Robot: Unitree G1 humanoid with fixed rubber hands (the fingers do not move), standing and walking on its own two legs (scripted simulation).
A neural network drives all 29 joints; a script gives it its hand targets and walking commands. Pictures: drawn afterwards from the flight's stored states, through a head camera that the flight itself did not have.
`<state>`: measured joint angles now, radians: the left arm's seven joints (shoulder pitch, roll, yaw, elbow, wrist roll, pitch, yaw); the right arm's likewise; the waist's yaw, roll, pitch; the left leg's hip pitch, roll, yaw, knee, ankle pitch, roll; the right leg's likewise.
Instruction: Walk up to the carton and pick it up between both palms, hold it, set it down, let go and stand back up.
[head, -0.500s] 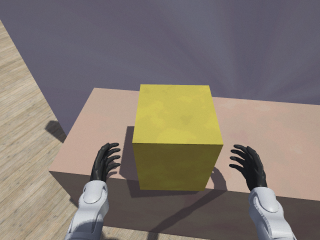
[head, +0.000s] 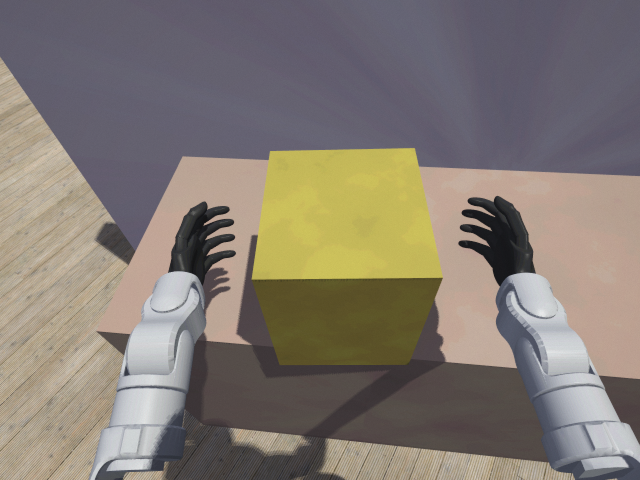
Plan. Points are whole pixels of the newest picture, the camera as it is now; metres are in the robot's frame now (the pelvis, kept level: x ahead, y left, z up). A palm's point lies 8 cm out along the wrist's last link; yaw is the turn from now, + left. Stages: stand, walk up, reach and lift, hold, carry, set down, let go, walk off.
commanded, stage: reach and lift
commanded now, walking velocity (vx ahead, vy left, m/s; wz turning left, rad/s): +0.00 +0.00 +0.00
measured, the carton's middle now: (342, 263) +0.40 +0.03 +0.00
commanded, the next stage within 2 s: none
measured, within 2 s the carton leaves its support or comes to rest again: neither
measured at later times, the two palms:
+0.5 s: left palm (186, 198) +0.39 +0.22 +0.14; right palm (505, 192) +0.42 -0.17 +0.13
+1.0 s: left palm (208, 242) +0.39 +0.21 +0.05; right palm (467, 228) +0.42 -0.14 +0.06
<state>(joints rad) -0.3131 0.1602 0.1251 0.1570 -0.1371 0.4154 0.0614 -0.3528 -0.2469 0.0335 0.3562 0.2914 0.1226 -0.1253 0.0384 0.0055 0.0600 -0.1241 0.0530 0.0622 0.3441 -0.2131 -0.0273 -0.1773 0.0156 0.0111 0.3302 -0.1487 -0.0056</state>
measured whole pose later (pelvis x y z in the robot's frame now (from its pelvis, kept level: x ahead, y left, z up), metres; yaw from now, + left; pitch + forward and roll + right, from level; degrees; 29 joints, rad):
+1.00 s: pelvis +0.01 +0.00 +0.00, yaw +2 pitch +7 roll -1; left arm -0.67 0.14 0.16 0.83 -0.03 0.10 0.08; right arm -0.71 -0.17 -0.04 0.93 0.21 -0.01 -0.10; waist 0.03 0.00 -0.04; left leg -0.30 0.06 0.00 0.41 -0.23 -0.03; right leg -0.30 0.02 -0.02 0.32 -0.14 -0.01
